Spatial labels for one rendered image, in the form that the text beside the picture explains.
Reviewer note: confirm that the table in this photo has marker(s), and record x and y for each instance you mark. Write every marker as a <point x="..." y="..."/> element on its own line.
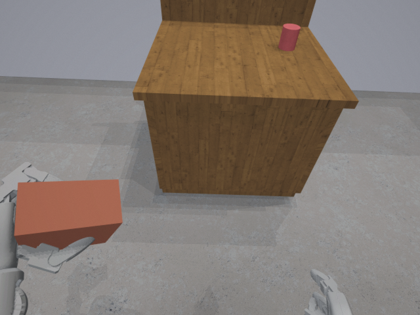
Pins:
<point x="228" y="111"/>

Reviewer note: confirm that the robot left forearm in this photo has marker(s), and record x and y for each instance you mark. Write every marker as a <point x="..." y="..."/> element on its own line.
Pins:
<point x="13" y="300"/>

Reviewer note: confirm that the sponge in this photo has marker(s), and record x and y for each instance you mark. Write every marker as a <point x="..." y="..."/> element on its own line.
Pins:
<point x="59" y="213"/>

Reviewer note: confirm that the right robot hand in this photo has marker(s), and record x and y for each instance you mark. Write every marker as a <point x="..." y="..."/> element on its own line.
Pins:
<point x="335" y="302"/>

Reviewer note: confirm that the left robot hand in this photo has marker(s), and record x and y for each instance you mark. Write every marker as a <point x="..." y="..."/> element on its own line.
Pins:
<point x="44" y="257"/>

